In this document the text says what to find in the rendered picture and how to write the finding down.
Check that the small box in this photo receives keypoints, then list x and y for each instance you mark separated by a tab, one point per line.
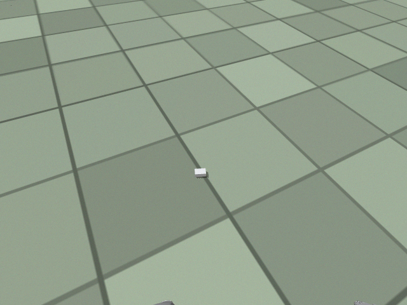
200	172

